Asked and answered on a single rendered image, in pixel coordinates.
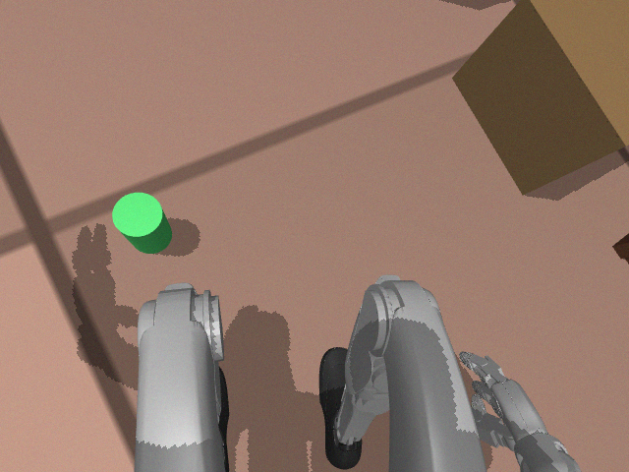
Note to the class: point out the right robot foot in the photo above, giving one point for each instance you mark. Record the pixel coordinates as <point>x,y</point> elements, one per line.
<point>331,387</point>

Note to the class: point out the right robot arm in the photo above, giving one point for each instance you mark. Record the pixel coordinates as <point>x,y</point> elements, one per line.
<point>543,453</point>

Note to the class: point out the right robot hand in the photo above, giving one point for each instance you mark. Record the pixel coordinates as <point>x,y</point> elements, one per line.
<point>508,400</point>

